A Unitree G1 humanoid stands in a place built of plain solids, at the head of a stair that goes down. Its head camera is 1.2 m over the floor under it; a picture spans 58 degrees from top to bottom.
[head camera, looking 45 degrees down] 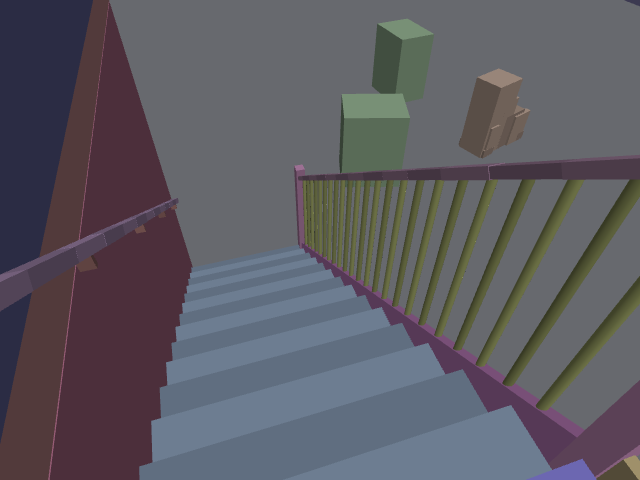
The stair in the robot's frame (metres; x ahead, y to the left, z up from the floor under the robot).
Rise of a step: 0.17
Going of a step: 0.23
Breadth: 1.20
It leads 17 degrees to the left of straight ahead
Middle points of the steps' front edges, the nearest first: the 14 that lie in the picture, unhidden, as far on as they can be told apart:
0.44 -0.04 -0.16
0.65 0.02 -0.33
0.87 0.09 -0.49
1.09 0.15 -0.66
1.31 0.22 -0.82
1.52 0.29 -0.99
1.74 0.35 -1.15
1.96 0.42 -1.32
2.17 0.48 -1.48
2.39 0.55 -1.65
2.61 0.62 -1.81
2.83 0.68 -1.98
3.04 0.75 -2.14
3.26 0.82 -2.31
